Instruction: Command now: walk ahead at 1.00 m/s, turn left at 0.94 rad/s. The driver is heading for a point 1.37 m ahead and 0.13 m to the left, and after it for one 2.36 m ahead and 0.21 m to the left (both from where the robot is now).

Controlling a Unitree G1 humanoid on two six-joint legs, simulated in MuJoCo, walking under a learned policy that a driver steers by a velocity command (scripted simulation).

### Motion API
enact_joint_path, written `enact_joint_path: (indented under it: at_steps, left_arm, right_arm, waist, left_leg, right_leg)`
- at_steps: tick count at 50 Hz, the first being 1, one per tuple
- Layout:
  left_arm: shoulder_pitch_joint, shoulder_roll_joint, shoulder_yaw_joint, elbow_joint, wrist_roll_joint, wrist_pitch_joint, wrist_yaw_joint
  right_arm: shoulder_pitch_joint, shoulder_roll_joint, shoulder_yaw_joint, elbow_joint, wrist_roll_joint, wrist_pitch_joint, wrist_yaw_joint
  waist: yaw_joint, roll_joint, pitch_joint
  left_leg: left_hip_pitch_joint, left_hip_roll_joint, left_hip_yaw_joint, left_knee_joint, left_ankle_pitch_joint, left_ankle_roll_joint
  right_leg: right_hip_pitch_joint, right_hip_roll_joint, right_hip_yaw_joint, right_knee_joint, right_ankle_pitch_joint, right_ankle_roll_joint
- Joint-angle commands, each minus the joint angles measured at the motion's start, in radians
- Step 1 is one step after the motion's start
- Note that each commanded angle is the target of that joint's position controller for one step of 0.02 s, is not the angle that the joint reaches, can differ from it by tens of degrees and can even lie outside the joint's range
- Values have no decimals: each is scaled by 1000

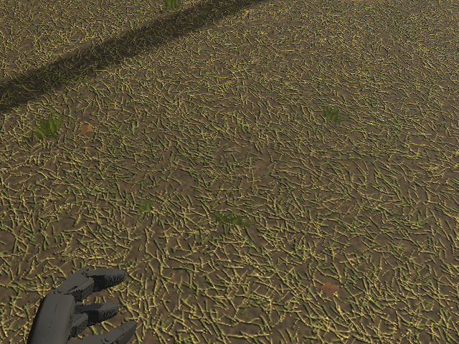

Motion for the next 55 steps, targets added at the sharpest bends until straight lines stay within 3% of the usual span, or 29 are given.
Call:
enact_joint_path:
  at_steps: [1,6,8,9,10,11,12,13,14,15,18,22,26,29,31,32,33,34,35,36,38,39,41,42,44,48,51,53,55]
  left_arm:
    - [-104,36,18,-88,-8,1,-1]
    - [-77,151,76,-93,-67,-16,-4]
    - [264,212,119,-29,-75,-16,8]
    - [491,262,121,7,-61,-2,17]
    - [473,342,127,30,-9,-5,-10]
    - [374,219,109,-11,-10,4,-12]
    - [347,152,93,0,-17,15,-6]
    - [344,152,90,29,-6,23,-7]
    - [333,144,86,58,2,24,-11]
    - [319,116,75,81,6,18,-14]
    - [339,54,56,142,-26,9,-30]
    - [365,132,70,178,-22,4,-21]
    - [486,151,57,247,-44,9,-11]
    - [519,203,53,282,-37,28,-6]
    - [531,239,53,310,-25,46,7]
    - [487,257,55,311,-23,60,15]
    - [457,237,47,283,-11,61,25]
    - [615,15,-9,244,-14,36,4]
    - [507,133,14,245,-53,-3,0]
    - [358,157,31,188,-95,-15,1]
    - [269,101,18,165,-66,-24,1]
    - [315,89,20,177,-58,-6,-5]
    - [341,63,17,191,-52,29,-14]
    - [313,50,11,182,-46,42,-15]
    - [214,50,3,154,-40,54,-12]
    - [29,51,-1,107,-38,32,-42]
    - [-62,57,1,65,-54,26,-71]
    - [-78,105,24,40,-58,19,-90]
    - [83,165,56,52,-65,36,-87]
  right_arm:
    - [-106,-186,-55,-91,13,-10,-27]
    - [-74,-168,-66,-64,26,3,-38]
    - [-138,-157,-59,-95,-11,11,-23]
    - [-114,-38,-18,-127,-47,10,-12]
    - [60,3,7,-187,50,-6,-8]
    - [5,-93,1,-144,69,5,-22]
    - [-120,-146,-8,-153,35,9,-20]
    - [-194,-143,-10,-161,5,11,-17]
    - [-258,-129,-12,-184,-13,4,-12]
    - [-260,-112,-12,-190,0,7,-2]
    - [-276,-63,3,-197,22,20,9]
    - [-390,-78,14,-226,2,2,26]
    - [-589,-64,28,-281,-7,-27,56]
    - [-626,-97,10,-308,0,-38,67]
    - [-482,-170,-27,-297,3,-23,54]
    - [-259,-212,-54,-240,9,-10,38]
    - [-10,-254,-75,-161,8,7,20]
    - [-4,-338,-78,-137,-14,-5,22]
    - [71,-233,-63,-109,-12,-13,19]
    - [11,-191,-47,-88,-23,-20,18]
    - [-116,-147,-35,-75,-41,-38,27]
    - [-159,-94,-20,-74,-59,-45,31]
    - [-191,-56,-11,-59,-34,-49,35]
    - [-190,-64,-12,-45,-19,-54,33]
    - [-173,-113,-24,-27,-27,-66,21]
    - [-94,-134,-20,-2,-34,-89,-3]
    - [-18,-171,-21,35,-24,-79,-14]
    - [-3,-214,-27,38,-46,-49,-26]
    - [-24,-262,-38,30,-71,-15,-48]
  waist:
    - [15,44,45]
    - [36,133,-21]
    - [233,140,-237]
    - [279,-41,-418]
    - [132,-585,-504]
    - [172,-400,-349]
    - [205,-233,-212]
    - [194,-46,-134]
    - [176,-2,-73]
    - [142,-33,-43]
    - [103,-56,4]
    - [95,0,89]
    - [158,12,129]
    - [131,-78,86]
    - [16,-195,-47]
    - [-115,-205,-150]
    - [-215,-154,-268]
    - [-24,228,-439]
    - [-104,205,-520]
    - [-81,172,-281]
    - [18,3,-87]
    - [81,25,-70]
    - [132,55,-24]
    - [143,57,21]
    - [121,41,91]
    - [45,-12,103]
    - [24,10,119]
    - [44,60,59]
    - [158,163,-61]
  left_leg:
    - [-383,132,-200,-212,26,86]
    - [-94,201,-326,-25,53,23]
    - [-111,167,-257,357,320,-45]
    - [-322,120,-171,730,-72,-65]
    - [-665,77,-77,1032,-316,-93]
    - [-767,182,-43,1112,-187,-100]
    - [-772,200,8,1103,-112,-103]
    - [-713,234,27,1058,-75,-102]
    - [-678,260,22,982,-49,-93]
    - [-628,286,8,929,-41,-87]
    - [-651,296,1,828,-64,-76]
    - [-746,276,5,602,149,-90]
    - [-578,255,160,322,346,-78]
    - [-453,170,248,220,264,-44]
    - [-250,114,266,226,145,-1]
    - [18,112,258,172,199,27]
    - [411,223,97,213,141,44]
    - [737,508,-479,107,-270,187]
    - [703,515,-719,-92,-439,174]
    - [548,490,-566,-133,-319,145]
    - [201,421,-340,-179,-83,126]
    - [90,390,-270,-203,-58,119]
    - [-41,376,-194,-260,-41,125]
    - [-98,375,-156,-290,-39,118]
    - [-131,368,-40,-330,82,97]
    - [-181,299,213,-389,240,0]
    - [18,331,274,-390,415,-61]
    - [207,349,299,-270,845,-114]
    - [313,387,311,28,1403,-148]
  right_leg:
    - [311,104,-155,-273,249,47]
    - [370,100,-68,-438,201,39]
    - [726,49,-79,-353,66,-14]
    - [1072,-125,141,-296,-196,-46]
    - [1222,-363,836,-605,-670,-227]
    - [1112,-325,815,-658,-866,-217]
    - [977,-272,598,-648,-680,-189]
    - [839,-221,428,-638,-434,-174]
    - [733,-175,312,-637,-285,-176]
    - [656,-149,228,-651,-203,-175]
    - [601,-133,116,-697,-119,-200]
    - [585,-149,-19,-780,40,-224]
    - [585,-126,-170,-886,203,-193]
    - [721,-144,-242,-783,743,-174]
    - [794,-181,-256,-542,1191,-159]
    - [709,-168,-283,-304,1265,-136]
    - [425,-122,-262,31,959,-114]
    - [33,78,-176,440,-212,-80]
    - [-33,95,-24,531,-298,-122]
    - [-132,52,-52,547,-257,-125]
    - [-79,-16,-75,429,-155,-123]
    - [-13,-50,-64,398,-115,-120]
    - [19,-80,-75,333,-124,-96]
    - [-3,-98,-82,283,-120,-81]
    - [-89,-98,-94,178,24,-54]
    - [74,-9,-197,-156,460,-76]
    - [73,49,-237,-304,510,-106]
    - [93,138,-319,-334,416,-136]
    - [234,218,-380,-268,221,-174]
